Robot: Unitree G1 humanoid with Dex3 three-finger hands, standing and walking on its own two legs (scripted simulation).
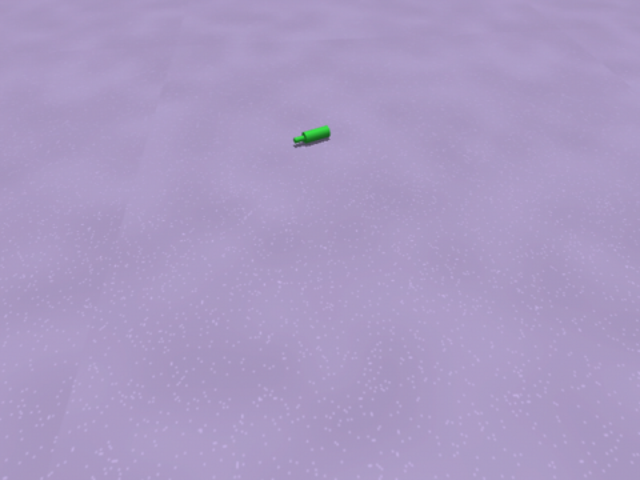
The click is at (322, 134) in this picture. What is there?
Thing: lying bottle
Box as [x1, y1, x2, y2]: [294, 126, 329, 143]
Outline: 329,129 327,126 323,126 302,132 301,136 294,138 294,142 303,140 305,143 329,136
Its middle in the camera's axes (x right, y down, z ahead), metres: -0.03 -0.55 +2.08
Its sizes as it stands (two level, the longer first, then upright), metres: 0.197 0.060 0.060
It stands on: the floor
